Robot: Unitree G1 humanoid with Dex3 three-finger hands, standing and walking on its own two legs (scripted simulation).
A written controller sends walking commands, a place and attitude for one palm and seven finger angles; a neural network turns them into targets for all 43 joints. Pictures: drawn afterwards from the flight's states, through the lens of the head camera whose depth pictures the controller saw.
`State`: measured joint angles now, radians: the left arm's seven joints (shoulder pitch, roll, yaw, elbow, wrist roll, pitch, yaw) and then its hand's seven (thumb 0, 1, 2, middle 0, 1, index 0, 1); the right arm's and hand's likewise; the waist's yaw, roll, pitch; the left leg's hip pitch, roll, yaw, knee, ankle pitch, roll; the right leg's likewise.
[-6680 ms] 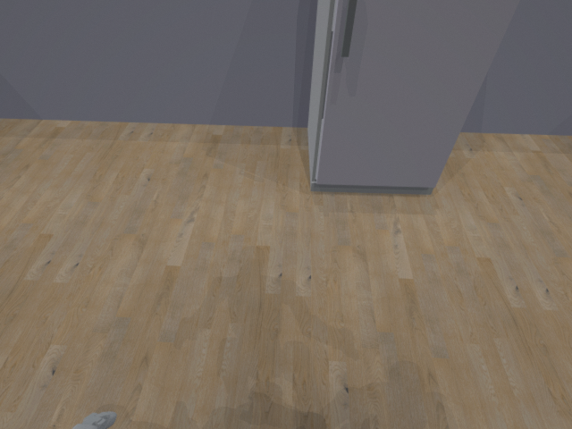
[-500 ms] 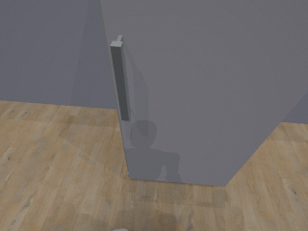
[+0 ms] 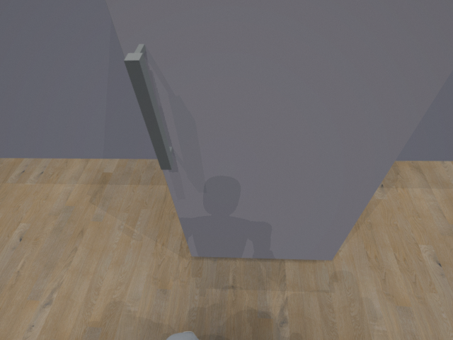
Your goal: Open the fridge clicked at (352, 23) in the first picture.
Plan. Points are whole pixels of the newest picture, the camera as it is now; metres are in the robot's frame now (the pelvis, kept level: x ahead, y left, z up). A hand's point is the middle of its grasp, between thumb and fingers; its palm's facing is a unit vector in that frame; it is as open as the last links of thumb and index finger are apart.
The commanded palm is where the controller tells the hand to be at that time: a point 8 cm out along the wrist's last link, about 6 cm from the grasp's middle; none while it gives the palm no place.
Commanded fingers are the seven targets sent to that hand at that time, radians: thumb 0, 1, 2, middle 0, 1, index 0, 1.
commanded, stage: come to a stop and stand still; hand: left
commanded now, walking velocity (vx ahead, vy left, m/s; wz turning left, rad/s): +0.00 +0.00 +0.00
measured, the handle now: (155, 114) +0.51 +0.18 +0.12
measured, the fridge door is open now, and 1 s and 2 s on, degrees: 0 0 0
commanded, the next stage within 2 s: look again from close up in 1.18 s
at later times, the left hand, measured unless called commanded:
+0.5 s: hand out of the picture -0.04 +0.16 -0.16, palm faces +0.07 -0.98 -0.19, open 7.3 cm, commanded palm none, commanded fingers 0.00 0.90 0.90 -0.20 -0.30 -0.20 -0.30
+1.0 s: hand out of the picture -0.03 +0.18 -0.17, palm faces +0.05 -0.98 -0.21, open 7.4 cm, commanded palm none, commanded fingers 0.00 0.90 0.90 -0.20 -0.30 -0.20 -0.30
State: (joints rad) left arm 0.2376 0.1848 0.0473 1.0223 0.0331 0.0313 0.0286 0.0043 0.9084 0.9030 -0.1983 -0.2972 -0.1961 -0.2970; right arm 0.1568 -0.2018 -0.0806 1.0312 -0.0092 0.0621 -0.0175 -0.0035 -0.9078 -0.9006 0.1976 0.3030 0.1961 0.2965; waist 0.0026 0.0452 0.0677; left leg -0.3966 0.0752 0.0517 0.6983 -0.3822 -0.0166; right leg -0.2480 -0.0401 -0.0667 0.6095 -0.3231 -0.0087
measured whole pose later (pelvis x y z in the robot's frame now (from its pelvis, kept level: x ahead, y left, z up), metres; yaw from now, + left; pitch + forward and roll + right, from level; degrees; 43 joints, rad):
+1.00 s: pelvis -0.04 +0.00 +0.01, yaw +2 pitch -2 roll +0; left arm 0.32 0.16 0.02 1.06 0.03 0.00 0.03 0.01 0.90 0.90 -0.20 -0.30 -0.20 -0.30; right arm 0.36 -0.18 -0.03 1.04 -0.02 -0.01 -0.03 0.00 -0.90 -0.90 0.20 0.30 0.20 0.30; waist -0.02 0.01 -0.02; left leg -0.22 0.02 0.04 0.55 -0.30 0.00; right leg -0.28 -0.04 -0.10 0.54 -0.23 -0.02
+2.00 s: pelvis -0.05 +0.00 +0.02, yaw +2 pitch -3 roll +0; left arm 0.23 0.26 -0.01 1.08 0.02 0.00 0.02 0.01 0.90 0.90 -0.20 -0.30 -0.20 -0.30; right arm 0.22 -0.27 0.00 1.10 -0.01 -0.01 0.00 0.00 -0.90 -0.90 0.20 0.30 0.20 0.30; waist 0.00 0.00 0.04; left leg -0.14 0.00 0.05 0.39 -0.20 0.01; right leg -0.20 -0.05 -0.10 0.38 -0.13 0.00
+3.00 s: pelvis -0.03 +0.00 +0.02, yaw +2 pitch -3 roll +0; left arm 0.22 0.26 0.00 1.10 0.02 -0.01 0.02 0.01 0.90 0.90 -0.20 -0.30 -0.20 -0.30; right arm 0.21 -0.26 0.00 1.12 -0.01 -0.01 0.00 0.00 -0.90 -0.90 0.20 0.30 0.20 0.30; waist 0.00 0.00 0.03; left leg -0.09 0.00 0.05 0.35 -0.20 0.01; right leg -0.16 -0.04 -0.10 0.35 -0.14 0.00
